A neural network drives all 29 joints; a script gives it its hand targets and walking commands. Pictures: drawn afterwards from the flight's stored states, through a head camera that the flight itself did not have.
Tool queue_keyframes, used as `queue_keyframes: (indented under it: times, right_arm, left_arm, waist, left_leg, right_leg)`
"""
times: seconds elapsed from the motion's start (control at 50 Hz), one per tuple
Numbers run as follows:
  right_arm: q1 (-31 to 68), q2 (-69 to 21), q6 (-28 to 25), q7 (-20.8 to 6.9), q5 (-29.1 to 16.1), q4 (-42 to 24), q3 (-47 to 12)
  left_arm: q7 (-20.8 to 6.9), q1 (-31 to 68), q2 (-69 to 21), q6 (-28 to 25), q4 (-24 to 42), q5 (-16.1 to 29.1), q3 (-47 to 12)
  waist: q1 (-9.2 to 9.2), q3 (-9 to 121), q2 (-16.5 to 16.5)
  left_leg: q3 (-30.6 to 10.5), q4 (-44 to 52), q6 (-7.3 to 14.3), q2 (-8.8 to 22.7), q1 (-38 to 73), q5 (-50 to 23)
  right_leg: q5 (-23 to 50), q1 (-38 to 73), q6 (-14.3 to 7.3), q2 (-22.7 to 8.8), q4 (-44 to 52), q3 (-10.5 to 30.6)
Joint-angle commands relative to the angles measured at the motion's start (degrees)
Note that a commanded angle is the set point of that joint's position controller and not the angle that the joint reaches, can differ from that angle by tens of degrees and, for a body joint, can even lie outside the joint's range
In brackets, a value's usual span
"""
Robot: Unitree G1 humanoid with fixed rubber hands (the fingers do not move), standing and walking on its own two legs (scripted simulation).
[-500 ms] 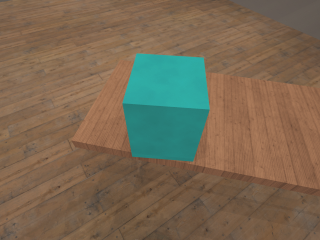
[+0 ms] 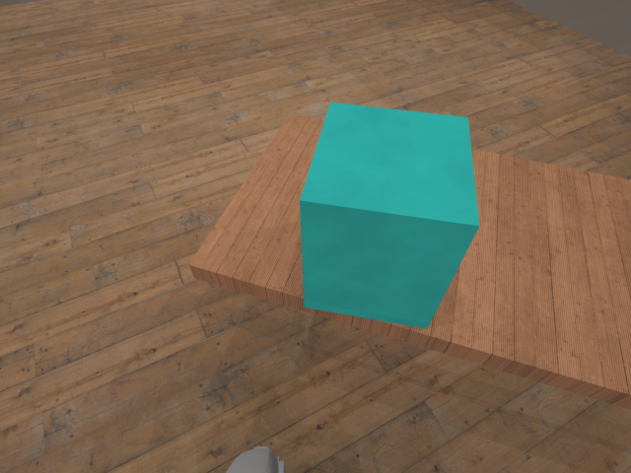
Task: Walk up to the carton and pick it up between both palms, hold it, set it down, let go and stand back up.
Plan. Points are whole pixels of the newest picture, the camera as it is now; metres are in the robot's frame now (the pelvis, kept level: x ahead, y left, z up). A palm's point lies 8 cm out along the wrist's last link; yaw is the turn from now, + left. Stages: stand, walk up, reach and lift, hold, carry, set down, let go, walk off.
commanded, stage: walk up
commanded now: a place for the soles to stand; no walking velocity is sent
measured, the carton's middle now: (380, 219) +0.46 -0.09 +0.03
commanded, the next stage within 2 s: none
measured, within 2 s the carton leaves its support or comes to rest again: neither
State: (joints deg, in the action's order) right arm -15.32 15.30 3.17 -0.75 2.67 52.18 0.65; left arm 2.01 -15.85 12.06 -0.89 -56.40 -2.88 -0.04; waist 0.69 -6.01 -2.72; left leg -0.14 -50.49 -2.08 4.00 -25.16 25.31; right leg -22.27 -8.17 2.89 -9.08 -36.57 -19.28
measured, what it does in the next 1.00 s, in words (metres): steps on the spot, turning right: left foot, then right foot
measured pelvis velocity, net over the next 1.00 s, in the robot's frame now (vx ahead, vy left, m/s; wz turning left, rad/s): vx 0.01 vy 0.05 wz -0.33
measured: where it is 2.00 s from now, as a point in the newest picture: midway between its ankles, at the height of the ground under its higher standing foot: outside the picture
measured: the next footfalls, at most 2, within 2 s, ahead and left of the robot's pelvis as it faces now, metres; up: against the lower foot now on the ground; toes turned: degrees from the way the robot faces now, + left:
left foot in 0.06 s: +0.09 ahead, +0.15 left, +0.00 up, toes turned -17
right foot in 0.32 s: +0.04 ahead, -0.08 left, +0.00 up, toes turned -16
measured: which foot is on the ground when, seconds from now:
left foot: up 0.00-0.04, down 0.06-1.00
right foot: down 0.00-0.06, up 0.08-0.30, down 0.32-1.00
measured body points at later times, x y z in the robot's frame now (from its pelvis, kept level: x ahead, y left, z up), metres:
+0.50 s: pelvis +0.02 +0.05 -0.01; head +0.04 +0.03 +0.44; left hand +0.09 +0.30 -0.14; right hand +0.11 -0.21 -0.15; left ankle +0.06 +0.15 -0.72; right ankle +0.00 -0.07 -0.72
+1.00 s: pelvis +0.01 +0.05 +0.01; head +0.02 +0.03 +0.46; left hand +0.14 +0.27 -0.12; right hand +0.02 -0.21 -0.14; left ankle +0.06 +0.16 -0.72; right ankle +0.00 -0.07 -0.72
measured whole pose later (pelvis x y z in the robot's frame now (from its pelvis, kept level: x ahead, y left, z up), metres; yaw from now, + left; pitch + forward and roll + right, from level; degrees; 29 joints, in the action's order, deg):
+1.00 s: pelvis +0.01 +0.05 +0.01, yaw -19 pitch -1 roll +2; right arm -9.7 14.7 1.7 0.0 0.9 53.5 -1.9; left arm 0.1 -17.0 12.2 -0.9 -51.2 0.1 0.0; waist -0.1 -2.9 -0.2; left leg 14.0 -33.5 0.4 4.1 -13.7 17.5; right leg -17.7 -18.2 0.7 3.0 -37.8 10.7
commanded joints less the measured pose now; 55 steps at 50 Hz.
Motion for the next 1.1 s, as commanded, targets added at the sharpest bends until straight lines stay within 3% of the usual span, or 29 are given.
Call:
queue_keyframes:
  times: [0.0,0.02,0.04,0.06,0.08,0.1,0.12,0.14,0.2,0.24,0.28,0.3,0.32,0.34,0.36,0.38,0.42,0.44,0.46,0.48,0.5,0.52,0.54,0.6,0.66,0.82,0.9,0.96,1.08]
  right_arm:
    - [-2.93,2.07,-2.98,-0.29,-1.04,-2.02,0.47]
    - [-5.51,3.72,-3.45,0.14,-0.93,-0.79,1.28]
    - [-8.23,6.51,-3.81,0.58,-0.98,-0.10,2.25]
    - [-8.83,9.57,-4.06,1.02,-1.47,-0.36,3.08]
    - [-7.93,12.34,-3.99,1.44,-2.67,-0.84,3.18]
    - [-5.15,12.80,-3.68,1.92,-3.52,-1.75,3.45]
    - [-2.87,11.87,-3.26,2.56,-3.02,-2.02,3.05]
    - [-0.77,11.78,-2.85,3.22,-2.48,-2.88,3.12]
    - [3.36,9.23,-2.67,3.26,-1.16,-4.87,2.23]
    - [5.59,8.17,-2.89,2.95,-0.80,-5.87,1.83]
    - [10.29,7.43,-2.43,2.55,-0.68,-6.64,1.15]
    - [11.46,6.31,-2.22,2.14,-0.57,-7.09,0.75]
    - [10.29,3.23,-2.02,1.75,-1.01,-7.00,-0.28]
    - [9.27,2.00,-1.46,2.00,-1.23,-6.95,-0.36]
    - [8.20,2.35,-1.13,2.39,-1.49,-6.32,-0.46]
    - [8.99,2.78,-1.28,2.49,-1.64,-6.33,-0.52]
    - [7.40,1.90,-2.67,2.35,-1.48,-5.22,-0.86]
    - [4.78,1.68,-3.62,2.45,-1.63,-4.60,-0.85]
    - [4.25,3.68,-4.67,2.59,-1.42,-4.52,-0.62]
    - [4.23,6.02,-5.30,2.65,-0.97,-4.64,-0.10]
    - [5.56,8.66,-5.30,2.70,-0.89,-5.48,0.51]
    - [7.26,8.98,-4.69,2.39,-1.50,-5.21,0.62]
    - [9.46,8.64,-4.23,2.04,-1.59,-5.32,0.43]
    - [11.60,6.66,-3.29,1.48,-1.90,-6.12,-0.80]
    - [10.35,5.90,-3.12,1.13,-2.20,-5.11,-1.16]
    - [9.22,6.47,-2.86,0.89,-1.93,-3.79,-0.97]
    - [8.32,6.67,-2.77,0.94,-1.99,-3.43,-1.06]
    - [7.68,6.38,-2.84,1.09,-1.64,-3.21,-1.12]
    - [6.29,7.74,-2.46,1.21,-1.57,-3.18,-0.74]
  left_arm:
    - [-1.46,3.23,11.68,-0.30,4.11,0.23,1.73]
    - [-1.96,2.30,10.94,0.09,3.81,0.36,1.17]
    - [-2.60,0.14,8.81,0.35,3.84,0.88,0.22]
    - [-3.18,-2.37,6.48,0.77,4.15,2.06,-0.83]
    - [-3.07,-5.90,6.21,1.99,4.27,3.13,-0.74]
    - [-2.57,-5.62,7.34,3.17,3.67,3.24,-0.24]
    - [-2.34,-4.58,7.62,3.51,3.53,2.95,-0.10]
    - [-2.05,-4.53,7.59,3.25,3.63,2.86,0.01]
    - [-0.88,-9.00,7.29,1.36,3.47,2.24,0.55]
    - [-0.79,-9.02,7.83,0.36,4.30,1.93,1.64]
    - [-1.05,-12.78,6.24,-0.23,4.56,1.76,2.04]
    - [-1.22,-13.57,7.36,-0.58,4.91,1.69,2.72]
    - [-1.32,-10.99,9.93,-0.92,6.34,1.80,3.53]
    - [-1.24,-6.08,13.55,-0.64,8.17,2.90,4.74]
    - [-1.14,-4.07,14.67,-0.38,8.37,3.31,5.27]
    - [-1.14,-2.09,13.36,-0.26,9.33,3.19,4.84]
    - [-1.01,0.78,11.21,0.03,10.08,2.41,3.81]
    - [-1.20,2.73,10.89,0.17,10.68,2.07,3.54]
    - [-1.66,2.89,9.87,0.11,11.06,1.93,3.02]
    - [-2.15,0.48,7.69,-0.22,11.22,2.11,2.38]
    - [-2.35,-3.51,6.53,-0.18,11.43,2.59,1.91]
    - [-1.92,-5.65,6.46,0.62,10.55,2.30,2.39]
    - [-1.65,-5.23,5.71,0.94,10.46,1.80,2.48]
    - [-2.16,-4.98,7.72,-0.04,9.76,2.38,2.62]
    - [-2.16,-3.36,8.91,-0.35,9.69,2.88,2.68]
    - [-1.82,-2.16,9.93,-0.98,9.43,2.73,2.32]
    - [-1.61,-1.96,9.88,-1.25,9.48,3.08,2.18]
    - [-1.49,-2.28,9.95,-1.33,9.28,3.05,2.03]
    - [-0.93,-2.62,10.35,-0.94,9.94,3.15,1.96]
  waist:
    - [-2.13,0.27,11.93]
    - [-3.24,1.35,8.47]
    - [-3.86,3.47,2.54]
    - [-3.53,5.81,-4.70]
    - [-2.02,7.54,-10.05]
    - [-2.65,3.86,-8.91]
    - [-2.50,0.58,-7.73]
    - [-1.91,-0.34,-7.73]
    - [-0.79,5.83,-9.40]
    - [-0.10,8.37,-6.34]
    - [2.80,10.24,-3.42]
    - [3.62,9.17,1.83]
    - [2.05,7.57,11.94]
    - [0.58,3.48,13.38]
    - [0.32,0.86,13.88]
    - [-0.28,-1.90,12.98]
    - [-2.03,0.32,13.66]
    - [-3.75,2.25,13.80]
    - [-3.74,5.78,11.54]
    - [-2.56,9.67,7.69]
    - [-0.37,12.15,4.33]
    - [0.74,11.03,0.83]
    - [1.39,7.27,-1.71]
    - [1.20,5.14,-2.50]
    - [0.47,4.80,-1.48]
    - [-0.34,2.99,2.17]
    - [-0.58,3.70,5.53]
    - [-0.66,5.10,6.88]
    - [-1.19,7.61,5.91]
  left_leg:
    - [5.84,13.23,1.39,-1.44,11.47,-13.22]
    - [5.83,16.85,1.99,-2.57,17.31,-20.29]
    - [2.32,18.50,2.92,-1.30,20.85,-27.57]
    - [-8.37,23.81,6.11,6.02,19.70,-30.48]
    - [-21.36,31.26,12.74,12.67,12.93,-20.88]
    - [-24.62,35.85,16.05,15.48,6.39,-4.78]
    - [-23.40,37.81,16.03,15.35,6.35,2.32]
    - [-21.38,36.67,16.00,15.45,9.18,0.19]
    - [-17.00,30.41,16.18,17.05,12.77,-14.40]
    - [-12.51,26.45,15.37,17.15,12.40,-23.08]
    - [-4.95,19.82,11.96,14.14,7.62,-24.46]
    - [-1.13,13.57,8.86,10.85,4.57,-20.70]
    - [4.86,3.85,4.64,4.08,1.31,-13.11]
    - [5.47,1.45,3.04,-2.67,0.39,6.34]
    - [1.25,-1.85,3.14,-1.63,4.52,11.25]
    - [-0.03,-1.52,3.13,-1.05,3.46,10.65]
    - [0.89,6.76,3.49,-0.74,5.81,1.12]
    - [1.70,14.71,3.93,-0.31,11.22,-10.74]
    - [0.56,18.79,4.45,1.32,17.26,-24.08]
    - [-4.23,20.09,6.23,6.00,21.42,-33.82]
    - [-12.92,24.10,10.30,12.47,20.10,-31.15]
    - [-14.42,25.76,13.34,15.35,13.77,-25.53]
    - [-13.40,27.02,13.27,15.06,10.16,-22.13]
    - [-3.51,26.51,7.85,7.96,8.37,-15.51]
    - [-1.21,26.95,6.10,5.93,10.65,-7.45]
    - [1.85,27.84,6.21,6.47,13.40,0.93]
    - [3.45,26.21,6.17,5.57,15.16,-0.02]
    - [4.57,24.44,5.90,4.72,18.62,-4.34]
    - [4.93,23.53,7.07,5.77,21.24,-7.05]
  right_leg:
    - [15.66,-9.28,-9.99,-8.66,10.62,6.36]
    - [18.30,-12.04,-8.48,-7.01,5.22,5.39]
    - [18.55,-13.22,-6.04,-4.15,-0.74,4.72]
    - [7.30,-13.01,-3.66,0.69,-8.04,4.59]
    - [-15.29,-10.47,-2.55,5.34,-12.15,11.32]
    - [-22.34,-10.20,-2.36,4.34,-15.81,15.58]
    - [-22.82,-13.79,-2.65,4.60,-17.28,17.31]
    - [-20.43,-17.77,-3.05,4.63,-17.07,18.54]
    - [-12.80,-15.54,-3.33,3.70,-15.31,20.83]
    - [-7.75,-11.68,-3.47,4.34,-11.46,20.62]
    - [4.76,-2.86,-4.05,5.11,0.92,19.21]
    - [12.52,-0.82,-5.32,3.56,6.39,23.30]
    - [17.98,-2.83,-7.80,-3.67,14.36,36.50]
    - [14.77,-10.26,-12.74,-8.50,19.76,44.95]
    - [6.30,-17.41,-17.00,-9.76,21.41,46.39]
    - [7.30,-17.60,-17.18,-8.21,20.85,45.20]
    - [20.82,-13.87,-13.52,-3.34,14.78,36.13]
    - [28.78,-14.42,-11.26,-1.27,9.75,32.25]
    - [33.67,-14.39,-8.56,2.06,3.95,28.67]
    - [31.18,-14.53,-6.20,4.88,-1.72,25.92]
    - [19.55,-14.17,-4.32,8.57,-6.47,23.77]
    - [5.69,-8.63,-4.03,9.22,-6.78,23.17]
    - [4.02,-7.66,-4.34,8.49,-3.97,24.27]
    - [17.21,-6.30,-6.05,6.46,3.53,28.74]
    - [15.82,-9.44,-6.51,6.40,4.96,30.45]
    - [10.05,-14.98,-6.65,7.43,7.33,33.56]
    - [8.92,-16.90,-6.76,7.69,8.72,35.72]
    - [13.35,-18.39,-6.97,7.60,8.73,37.78]
    - [16.10,-19.33,-6.77,8.79,5.69,37.55]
